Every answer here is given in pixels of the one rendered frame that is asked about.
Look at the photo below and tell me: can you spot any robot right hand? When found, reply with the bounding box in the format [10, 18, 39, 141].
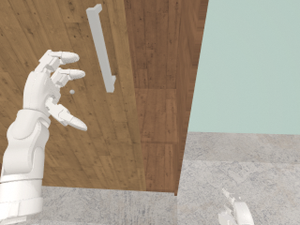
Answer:
[218, 187, 254, 225]

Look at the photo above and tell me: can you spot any robot left forearm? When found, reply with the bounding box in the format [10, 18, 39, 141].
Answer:
[0, 109, 51, 225]

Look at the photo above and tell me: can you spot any handle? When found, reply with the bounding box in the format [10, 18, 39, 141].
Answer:
[86, 4, 116, 93]

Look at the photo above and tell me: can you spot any robot left hand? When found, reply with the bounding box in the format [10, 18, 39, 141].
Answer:
[22, 50, 87, 131]

